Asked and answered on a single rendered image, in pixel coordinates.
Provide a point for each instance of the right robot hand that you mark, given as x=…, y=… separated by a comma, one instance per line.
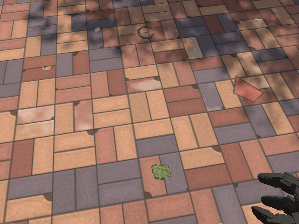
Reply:
x=289, y=205

